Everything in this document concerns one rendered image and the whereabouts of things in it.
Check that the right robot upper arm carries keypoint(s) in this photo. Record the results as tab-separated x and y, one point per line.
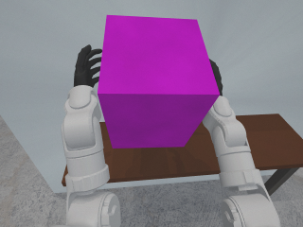
249	210

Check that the carton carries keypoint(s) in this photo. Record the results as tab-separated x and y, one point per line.
156	83

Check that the table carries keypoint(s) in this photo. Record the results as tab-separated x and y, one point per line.
274	144

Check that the left robot forearm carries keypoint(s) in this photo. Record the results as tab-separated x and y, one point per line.
82	144

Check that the left robot hand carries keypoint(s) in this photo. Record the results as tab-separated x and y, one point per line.
83	73

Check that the right robot forearm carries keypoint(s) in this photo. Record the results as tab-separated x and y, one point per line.
229	138

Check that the right robot hand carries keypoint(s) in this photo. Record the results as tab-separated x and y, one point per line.
217	76

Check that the left robot upper arm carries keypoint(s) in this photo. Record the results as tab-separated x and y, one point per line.
99	209

